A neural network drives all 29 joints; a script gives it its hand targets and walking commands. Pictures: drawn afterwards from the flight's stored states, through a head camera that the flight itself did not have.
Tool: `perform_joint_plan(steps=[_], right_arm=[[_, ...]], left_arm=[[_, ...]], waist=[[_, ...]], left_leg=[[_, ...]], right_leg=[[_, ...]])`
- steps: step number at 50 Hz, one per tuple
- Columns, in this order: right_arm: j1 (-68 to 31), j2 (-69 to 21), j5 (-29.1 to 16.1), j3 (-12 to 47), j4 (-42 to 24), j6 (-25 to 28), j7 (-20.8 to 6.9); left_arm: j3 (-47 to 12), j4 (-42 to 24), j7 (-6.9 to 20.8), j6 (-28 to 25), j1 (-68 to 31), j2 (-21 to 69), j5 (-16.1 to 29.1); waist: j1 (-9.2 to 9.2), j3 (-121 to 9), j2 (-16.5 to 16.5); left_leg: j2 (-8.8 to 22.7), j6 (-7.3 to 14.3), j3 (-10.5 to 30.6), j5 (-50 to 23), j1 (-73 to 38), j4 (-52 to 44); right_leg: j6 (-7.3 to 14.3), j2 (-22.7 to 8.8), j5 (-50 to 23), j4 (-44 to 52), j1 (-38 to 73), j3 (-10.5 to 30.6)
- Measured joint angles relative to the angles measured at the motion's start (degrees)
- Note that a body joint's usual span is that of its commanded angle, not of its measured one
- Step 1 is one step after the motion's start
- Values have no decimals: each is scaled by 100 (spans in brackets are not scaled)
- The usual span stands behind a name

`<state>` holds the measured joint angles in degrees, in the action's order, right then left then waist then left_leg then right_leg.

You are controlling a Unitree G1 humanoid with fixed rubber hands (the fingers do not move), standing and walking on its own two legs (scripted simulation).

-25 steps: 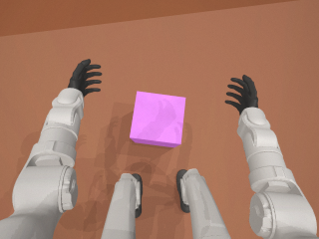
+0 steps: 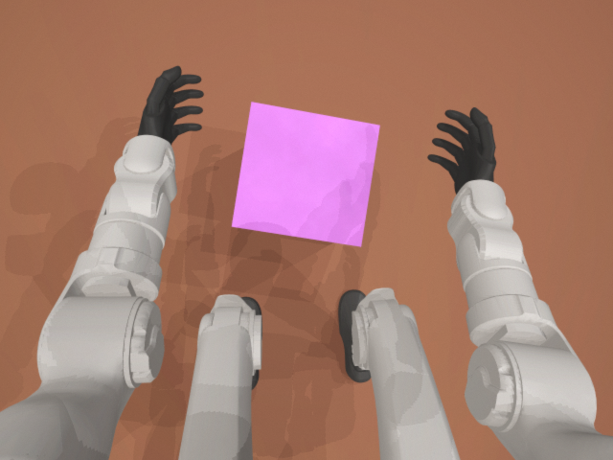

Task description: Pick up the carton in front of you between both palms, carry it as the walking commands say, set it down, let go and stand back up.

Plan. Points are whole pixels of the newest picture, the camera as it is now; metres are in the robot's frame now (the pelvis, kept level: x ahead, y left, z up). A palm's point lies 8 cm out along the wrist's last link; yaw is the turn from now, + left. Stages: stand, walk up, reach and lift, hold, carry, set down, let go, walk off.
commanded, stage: reach and lift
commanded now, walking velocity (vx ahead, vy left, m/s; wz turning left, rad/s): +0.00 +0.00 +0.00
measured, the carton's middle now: (302, 184) +0.45 +0.00 -0.42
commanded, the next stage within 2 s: none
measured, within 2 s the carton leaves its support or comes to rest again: leaves its support in 1.36 s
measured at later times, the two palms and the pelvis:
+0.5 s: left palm (199, 161) +0.48 +0.18 -0.35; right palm (416, 189) +0.44 -0.20 -0.34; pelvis -0.05 -0.01 -0.16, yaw -1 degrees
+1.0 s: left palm (217, 163) +0.48 +0.15 -0.35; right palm (409, 187) +0.44 -0.18 -0.34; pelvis -0.05 +0.00 -0.17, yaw -1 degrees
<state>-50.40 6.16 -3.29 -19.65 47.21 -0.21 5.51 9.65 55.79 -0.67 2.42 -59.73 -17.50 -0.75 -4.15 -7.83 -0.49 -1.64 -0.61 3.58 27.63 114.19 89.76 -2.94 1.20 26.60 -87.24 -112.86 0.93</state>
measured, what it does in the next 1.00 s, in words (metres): lowers itself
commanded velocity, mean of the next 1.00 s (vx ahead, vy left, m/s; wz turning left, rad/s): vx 0.00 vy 0.00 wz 0.00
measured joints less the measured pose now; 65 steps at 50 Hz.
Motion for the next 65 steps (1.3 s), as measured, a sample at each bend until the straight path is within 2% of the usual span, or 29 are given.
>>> perform_joint_plan(steps=[6,10,16,23,29,33,37,45,50,54,58,62,65], right_arm=[[-132,239,-493,476,-287,-45,173],[-430,341,-662,621,-296,-160,270],[-1157,425,-724,695,277,-230,349],[-1927,577,-851,868,1074,-76,375],[-2242,955,-1411,1290,1414,86,359],[-2159,938,-1554,1383,1510,173,323],[-1987,868,-1544,1393,1444,234,336],[-1927,737,-1322,1305,1495,257,356],[-2067,692,-1385,1491,1543,285,382],[-2324,555,-1399,1654,1681,329,393],[-2504,415,-1289,1364,1920,409,640],[-2562,341,-1074,892,1999,329,647],[-2508,329,-907,702,1889,134,611]], left_arm=[[-418,-381,-113,22,-78,-289,538],[-547,-306,-128,80,-385,-473,768],[-706,424,-145,78,-1145,-669,984],[-960,1141,-197,-97,-1868,-807,1199],[-1246,1140,-287,-269,-1962,-843,1355],[-1351,976,-337,-304,-1776,-735,1343],[-1325,875,-377,-311,-1634,-612,1294],[-1243,1157,-362,-335,-1677,-519,1275],[-1416,1290,-379,-399,-1815,-437,1387],[-1506,1461,-504,-468,-1992,-315,1409],[-1596,1701,-596,-502,-2166,-227,1412],[-1534,1954,-592,-386,-2390,-158,1217],[-1416,1913,-617,-208,-2379,-96,1054]], waist=[[51,433,20],[53,765,31],[32,1354,68],[28,2123,156],[7,2576,318],[28,2486,354],[49,2319,318],[49,2143,208],[35,2183,207],[40,2217,232],[44,2187,251],[61,2152,285],[77,2147,270]], left_leg=[[-27,-49,24,231,824,1151],[-34,-70,15,257,1190,1765],[-32,-87,0,186,1527,2424],[-11,-85,-14,137,1769,3002],[35,-60,-24,251,1781,3392],[69,-46,-32,373,1809,3531],[80,-32,-44,435,1831,3579],[73,-18,-73,394,1838,3480],[70,-27,-71,335,1833,3406],[66,-36,-63,303,1816,3353],[21,-47,-52,268,1843,3303],[-26,-61,-27,247,1889,3348],[-44,-52,-37,294,1873,3448]], right_leg=[[-18,73,215,-1149,-841,11],[-44,115,228,-1768,-1224,28],[-77,153,143,-2427,-1574,38],[-94,171,82,-2999,-1822,30],[-103,174,178,-3375,-1839,14],[-107,190,273,-3499,-1875,13],[-124,204,326,-3541,-1900,26],[-134,199,297,-3456,-1909,55],[-128,208,238,-3388,-1910,59],[-136,240,199,-3333,-1898,67],[-149,245,190,-3291,-1910,79],[-170,265,191,-3332,-1935,81],[-203,291,244,-3430,-1911,106]])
